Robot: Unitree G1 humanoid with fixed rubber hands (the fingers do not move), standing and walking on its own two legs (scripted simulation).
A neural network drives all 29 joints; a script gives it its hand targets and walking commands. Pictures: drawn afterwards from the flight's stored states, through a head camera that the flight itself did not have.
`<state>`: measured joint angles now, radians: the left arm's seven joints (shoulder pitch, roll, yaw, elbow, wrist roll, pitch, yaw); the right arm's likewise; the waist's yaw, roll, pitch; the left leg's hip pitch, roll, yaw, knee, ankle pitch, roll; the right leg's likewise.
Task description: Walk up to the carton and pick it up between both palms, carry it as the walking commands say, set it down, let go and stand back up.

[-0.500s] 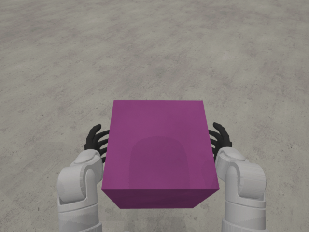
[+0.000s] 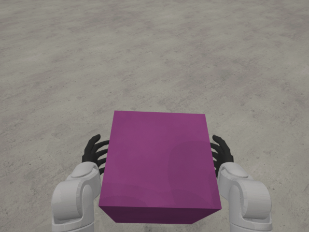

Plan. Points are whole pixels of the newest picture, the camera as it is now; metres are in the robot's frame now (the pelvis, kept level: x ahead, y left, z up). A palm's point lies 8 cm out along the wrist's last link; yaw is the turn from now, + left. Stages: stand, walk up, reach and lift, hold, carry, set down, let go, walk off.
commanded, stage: carry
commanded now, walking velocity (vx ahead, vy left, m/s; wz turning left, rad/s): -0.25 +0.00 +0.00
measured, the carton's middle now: (156, 172) +0.28 +0.02 +0.03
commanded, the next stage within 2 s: none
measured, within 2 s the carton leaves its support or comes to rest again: neither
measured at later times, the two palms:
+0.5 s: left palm out of the picture +0.11 +0.19 +0.10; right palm out of the picture +0.10 -0.11 +0.09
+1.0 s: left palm out of the picture -0.10 +0.27 +0.10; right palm out of the picture -0.07 -0.03 +0.10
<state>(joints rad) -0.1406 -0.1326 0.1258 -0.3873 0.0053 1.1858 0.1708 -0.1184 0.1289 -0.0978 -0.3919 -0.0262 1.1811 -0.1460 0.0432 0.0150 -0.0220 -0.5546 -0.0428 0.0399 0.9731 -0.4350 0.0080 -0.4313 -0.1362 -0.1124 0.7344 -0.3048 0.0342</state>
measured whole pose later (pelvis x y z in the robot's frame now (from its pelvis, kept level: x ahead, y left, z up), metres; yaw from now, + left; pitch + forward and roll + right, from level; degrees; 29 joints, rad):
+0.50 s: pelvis -0.15 +0.04 +0.00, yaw +1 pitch -1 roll +0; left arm -0.14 -0.13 0.11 -0.41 0.00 1.23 0.17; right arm -0.10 0.13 -0.10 -0.46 -0.03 1.25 -0.15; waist 0.00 0.03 0.01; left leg -0.60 -0.03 0.05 0.87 -0.40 0.02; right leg -0.38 -0.03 -0.11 0.71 -0.31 -0.04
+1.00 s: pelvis -0.35 +0.09 +0.00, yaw +1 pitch +1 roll -2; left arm -0.14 -0.13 0.13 -0.50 0.00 1.25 0.19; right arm -0.15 0.13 -0.10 -0.45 -0.01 1.22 -0.15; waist 0.07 0.01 0.00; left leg -0.54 0.03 0.07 0.60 -0.10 0.07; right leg -0.44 0.00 -0.04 0.99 -0.52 0.02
